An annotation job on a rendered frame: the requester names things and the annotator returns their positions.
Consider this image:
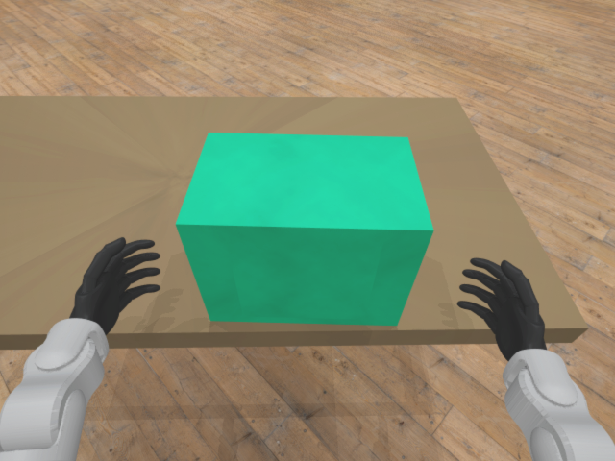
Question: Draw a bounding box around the left robot forearm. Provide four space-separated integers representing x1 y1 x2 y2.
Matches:
0 318 109 461

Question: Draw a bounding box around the carton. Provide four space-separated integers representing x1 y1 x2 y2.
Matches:
176 133 433 326

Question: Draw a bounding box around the right robot forearm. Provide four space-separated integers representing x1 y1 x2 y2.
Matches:
503 349 615 461

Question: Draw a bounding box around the robot left hand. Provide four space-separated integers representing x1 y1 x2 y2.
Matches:
69 237 160 335

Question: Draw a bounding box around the table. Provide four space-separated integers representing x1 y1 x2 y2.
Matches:
0 96 589 350

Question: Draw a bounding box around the robot right hand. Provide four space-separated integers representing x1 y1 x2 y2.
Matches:
457 258 547 361

